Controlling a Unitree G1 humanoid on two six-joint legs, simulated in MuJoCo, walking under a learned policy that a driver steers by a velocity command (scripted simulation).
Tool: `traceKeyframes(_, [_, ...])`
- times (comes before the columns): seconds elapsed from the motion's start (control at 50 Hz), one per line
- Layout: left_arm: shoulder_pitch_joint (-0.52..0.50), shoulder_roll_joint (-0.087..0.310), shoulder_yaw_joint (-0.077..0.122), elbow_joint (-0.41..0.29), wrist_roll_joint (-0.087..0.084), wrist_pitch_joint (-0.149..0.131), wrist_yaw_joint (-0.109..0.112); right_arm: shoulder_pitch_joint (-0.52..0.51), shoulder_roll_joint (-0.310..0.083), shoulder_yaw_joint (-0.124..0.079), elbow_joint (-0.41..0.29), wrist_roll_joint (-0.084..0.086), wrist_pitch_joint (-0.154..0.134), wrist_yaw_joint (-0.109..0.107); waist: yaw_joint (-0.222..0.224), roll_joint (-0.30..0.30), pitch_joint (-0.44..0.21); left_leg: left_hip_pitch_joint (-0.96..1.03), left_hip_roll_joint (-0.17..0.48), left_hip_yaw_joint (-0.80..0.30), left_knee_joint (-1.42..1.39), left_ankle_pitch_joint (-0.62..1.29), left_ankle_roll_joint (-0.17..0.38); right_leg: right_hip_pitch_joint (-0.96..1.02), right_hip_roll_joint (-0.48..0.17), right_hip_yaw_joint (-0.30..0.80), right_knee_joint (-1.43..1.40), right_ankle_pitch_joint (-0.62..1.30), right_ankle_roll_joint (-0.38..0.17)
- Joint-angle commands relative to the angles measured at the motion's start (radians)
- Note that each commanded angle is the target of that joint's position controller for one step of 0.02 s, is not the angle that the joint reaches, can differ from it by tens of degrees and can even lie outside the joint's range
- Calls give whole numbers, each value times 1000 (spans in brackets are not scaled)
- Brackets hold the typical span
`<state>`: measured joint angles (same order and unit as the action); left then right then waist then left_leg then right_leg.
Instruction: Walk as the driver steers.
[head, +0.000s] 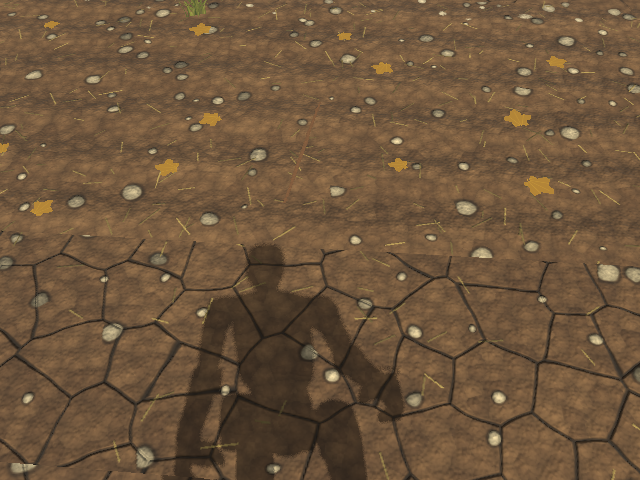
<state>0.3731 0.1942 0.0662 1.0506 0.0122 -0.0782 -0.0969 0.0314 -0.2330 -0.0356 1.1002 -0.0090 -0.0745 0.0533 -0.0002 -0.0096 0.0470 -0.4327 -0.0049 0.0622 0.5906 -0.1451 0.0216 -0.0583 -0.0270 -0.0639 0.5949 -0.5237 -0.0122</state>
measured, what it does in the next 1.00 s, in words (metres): walks ahead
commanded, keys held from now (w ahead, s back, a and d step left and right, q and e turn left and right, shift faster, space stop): no key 0.42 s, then w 0.58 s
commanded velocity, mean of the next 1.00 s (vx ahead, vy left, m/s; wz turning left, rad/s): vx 0.18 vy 0.00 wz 0.00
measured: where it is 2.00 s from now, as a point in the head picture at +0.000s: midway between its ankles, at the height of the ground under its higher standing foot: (346, 379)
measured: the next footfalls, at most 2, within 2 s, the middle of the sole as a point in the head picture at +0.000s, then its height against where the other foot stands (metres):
right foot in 1.10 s outside the picture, level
left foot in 1.74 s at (291, 390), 0.17 m lower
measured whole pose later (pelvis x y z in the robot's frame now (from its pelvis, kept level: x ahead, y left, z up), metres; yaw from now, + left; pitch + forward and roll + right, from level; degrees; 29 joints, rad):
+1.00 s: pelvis +0.18 +0.01 +0.02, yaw +1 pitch -1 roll +2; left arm 0.13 0.15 0.04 0.96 0.07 -0.08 -0.04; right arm 0.53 -0.10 0.00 1.14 -0.08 -0.11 0.06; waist -0.09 -0.02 0.03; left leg -0.01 -0.05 0.05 0.30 -0.27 0.04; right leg -0.57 -0.09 0.00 0.74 -0.09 -0.04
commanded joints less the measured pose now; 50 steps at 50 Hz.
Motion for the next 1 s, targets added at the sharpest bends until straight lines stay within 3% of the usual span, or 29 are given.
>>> traceKeyframes(0.02, [111, 99, 15, 1, -2, -6, 2, -35, -104, -16, -34, 2, -11, -1, -1, -15, -27, 265, 40, -51, -19, 175, 35, -274, -48, 38, -142, 283, -24])
traceKeyframes(0.42, [181, 70, -4, 52, -4, -7, 5, 12, -87, -8, -1, 1, -12, 2, -2, -19, -7, 249, 40, -48, 6, 155, 28, -301, -45, 38, -132, 269, -21])
traceKeyframes(0.44, [213, 77, 0, 64, 3, -4, 9, 28, -91, -11, 5, -4, -8, 0, 5, -36, 1, 240, 28, -38, 9, 33, 28, -301, -60, 58, -166, 160, -42])
traceKeyframes(0.48, [267, 140, 27, 84, 49, -3, 33, -10, -142, -43, -23, -31, -5, -18, 58, -116, 121, 37, -32, 3, 70, -273, 27, -259, -162, 206, -280, -134, -177])
traceKeyframes(0.5, [304, 125, 27, 95, 63, -7, 49, -68, -116, -44, -48, -35, -7, -24, 93, -136, 177, -112, -31, 7, 91, -275, 32, -158, -240, 294, -335, -158, -238])
traceKeyframes(0.52, [318, 96, 19, 109, 65, -8, 63, -114, -60, -33, -76, -35, -11, -30, 106, -147, 227, -234, -5, 2, 83, -212, 47, -43, -314, 349, -372, -89, -272])
traceKeyframes(0.54, [298, 77, 12, 109, 60, -7, 72, -150, -13, -24, -99, -34, -16, -31, 105, -141, 235, -278, 6, -7, 69, -165, 71, 43, -344, 368, -383, 24, -283])
traceKeyframes(0.58, [237, 85, 11, 99, 47, -5, 76, -142, 15, -21, -122, -38, -21, -20, 68, -114, 188, -167, -17, 31, 64, -122, 107, 76, -312, 296, -342, 272, -263])
traceKeyframes(0.6, [176, 102, 12, 79, 45, -3, 72, -72, -1, -29, -108, -41, -23, -11, 20, -105, 158, 5, -48, 73, 45, -102, 121, -15, -257, 211, -294, 384, -233])
traceKeyframes(0.62, [144, 120, 12, 70, 54, -2, 63, 36, -27, -41, -80, -37, -28, -5, -28, -105, 115, 212, -84, 99, 63, -71, 126, -141, -191, 136, -198, 501, -209])
traceKeyframes(0.64, [164, 121, 12, 74, 74, -5, 51, 178, -57, -51, -49, -33, -28, -1, -72, -67, 48, 411, -76, 56, 87, -32, 145, -282, -106, 51, -32, 565, -168])
traceKeyframes(0.66, [196, 105, 9, 77, 93, -14, 32, 364, -77, -50, -13, -34, -29, -7, -125, 22, -43, 665, 24, -173, 17, -70, 217, -497, -16, 3, 197, 494, -107])
traceKeyframes(0.68, [200, 61, -4, 72, 94, -23, 14, 595, -106, -49, 33, -43, -26, -13, -200, 132, -148, 832, 211, -501, -167, -196, 316, -616, 37, 11, 462, 194, -71])
traceKeyframes(0.7, [55, 39, -3, 29, 68, -38, 14, 732, -119, -45, 69, -69, -26, -10, -268, 173, -67, 791, 336, -756, -338, -363, 376, -789, 61, 116, 766, -100, -72])
traceKeyframes(0.72, [-44, 39, -2, -18, 47, -59, 31, 623, -140, -48, 42, -77, -41, -19, -223, 78, 72, 619, 349, -704, -377, -435, 336, -845, 4, 190, 771, 17, -105])
traceKeyframes(0.74, [-64, 47, 3, -23, 53, -68, 56, 494, -73, -30, 17, -61, -42, -22, -154, 34, 106, 456, 327, -610, -390, -415, 313, -759, -38, 173, 728, 82, -120])
traceKeyframes(0.76, [-27, 16, 2, -19, 72, -66, 75, 422, -1, -7, 5, -48, -41, -28, -94, 17, 97, 354, 303, -521, -422, -388, 297, -659, -66, 164, 671, 105, -132])
traceKeyframes(0.78, [4, -39, -8, -16, 85, -52, 85, 385, 33, 4, 4, -43, -40, -40, -50, 24, 125, 264, 292, -457, -461, -354, 282, -594, -92, 161, 616, 99, -126])
traceKeyframes(0.8, [20, -65, -13, -21, 91, -36, 89, 348, 52, 14, -14, -38, -39, -49, -13, 31, 143, 195, 269, -403, -500, -312, 254, -544, -102, 150, 562, 140, -112])
traceKeyframes(0.82, [18, -54, -9, -25, 84, -24, 87, 330, 50, 17, -22, -34, -43, -52, 5, 24, 148, 151, 246, -342, -520, -266, 235, -507, -100, 127, 496, 186, -95])
traceKeyframes(0.86, [-14, -49, -16, -44, 57, -11, 67, 307, 15, 12, -37, -50, -54, -41, 21, 37, 118, 50, 181, -200, -514, -144, 204, -400, -87, 64, 342, 317, -60])
traceKeyframes(0.88, [-50, -42, -21, -58, 53, -6, 58, 324, 7, 11, -33, -58, -57, -31, 13, 60, 111, 10, 162, -161, -511, -108, 201, -351, -76, 40, 285, 374, -45])
traceKeyframes(0.9, [-96, -8, -14, -74, 59, -5, 51, 365, 14, 15, -25, -62, -57, -20, -3, 70, 107, 23, 168, -159, -505, -64, 201, -358, -71, 46, 242, 436, -31])
traceKeyframes(0.94, [-172, -8, -18, -107, 64, 2, 47, 450, 3, 14, -7, -77, -52, 3, -29, 90, 93, 80, 200, -163, -479, -19, 220, -373, -66, 52, 205, 489, -18])
traceKeyframes(1.0, [-257, 31, -11, -135, 55, -4, 61, 501, -3, 12, -6, -67, -51, 14, -44, 87, 96, 207, 240, -183, -436, -17, 221, -402, -60, 57, 123, 436, -24])
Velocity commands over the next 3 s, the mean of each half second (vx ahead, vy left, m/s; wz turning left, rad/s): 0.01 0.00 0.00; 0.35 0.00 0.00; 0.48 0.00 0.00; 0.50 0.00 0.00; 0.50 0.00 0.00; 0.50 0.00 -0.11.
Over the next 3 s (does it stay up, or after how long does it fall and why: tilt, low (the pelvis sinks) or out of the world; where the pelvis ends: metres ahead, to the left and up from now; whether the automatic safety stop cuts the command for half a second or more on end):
stays up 1.28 0.00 -0.14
